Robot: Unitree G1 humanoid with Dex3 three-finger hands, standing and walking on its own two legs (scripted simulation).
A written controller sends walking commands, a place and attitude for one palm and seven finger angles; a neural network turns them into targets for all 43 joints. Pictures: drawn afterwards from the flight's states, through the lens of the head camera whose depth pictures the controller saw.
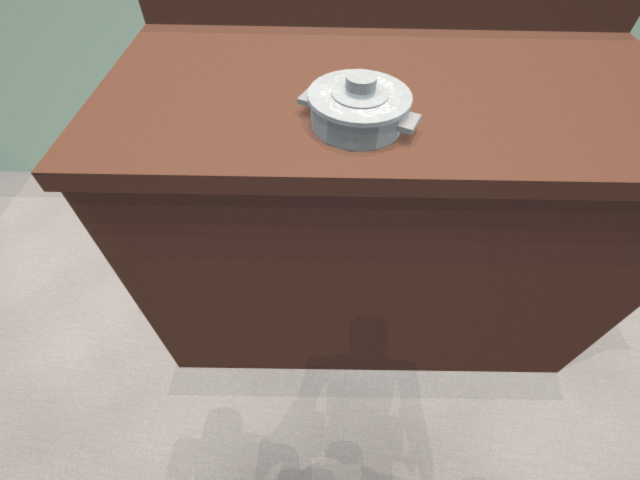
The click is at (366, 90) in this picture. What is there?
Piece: lid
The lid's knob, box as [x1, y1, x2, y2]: [345, 69, 376, 94]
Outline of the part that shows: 347,72 345,87 348,91 355,94 368,94 375,89 376,75 372,71 366,69 354,69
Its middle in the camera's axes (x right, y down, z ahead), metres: +0.07 -0.26 +0.64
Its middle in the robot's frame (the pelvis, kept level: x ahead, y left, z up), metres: +0.68 -0.03 +0.16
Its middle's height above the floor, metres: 0.93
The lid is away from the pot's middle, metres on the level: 0.00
